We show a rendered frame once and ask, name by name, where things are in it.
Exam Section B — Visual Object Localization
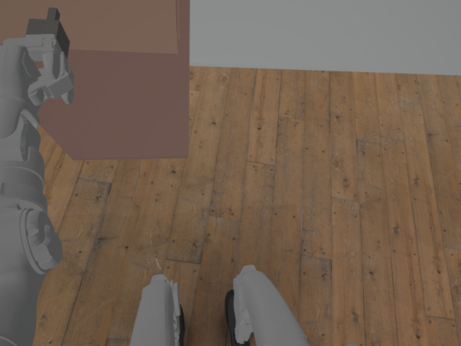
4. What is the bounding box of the handle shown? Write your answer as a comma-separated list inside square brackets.
[25, 7, 70, 59]

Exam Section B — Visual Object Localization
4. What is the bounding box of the right robot shin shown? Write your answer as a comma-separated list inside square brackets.
[233, 265, 256, 343]

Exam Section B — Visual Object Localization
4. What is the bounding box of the drawer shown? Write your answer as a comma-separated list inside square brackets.
[0, 0, 178, 54]

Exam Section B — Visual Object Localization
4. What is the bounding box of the robot right thigh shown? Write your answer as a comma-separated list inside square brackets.
[233, 270, 310, 346]

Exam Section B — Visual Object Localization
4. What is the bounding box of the left robot forearm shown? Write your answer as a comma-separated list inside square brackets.
[0, 98, 48, 215]

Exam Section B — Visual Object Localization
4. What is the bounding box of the robot left hand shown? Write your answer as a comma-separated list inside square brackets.
[0, 34, 74, 114]

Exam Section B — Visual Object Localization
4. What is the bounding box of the cabinet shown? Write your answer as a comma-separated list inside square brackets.
[32, 0, 190, 161]

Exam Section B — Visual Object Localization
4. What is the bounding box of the left robot upper arm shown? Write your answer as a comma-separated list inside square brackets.
[0, 208, 63, 346]

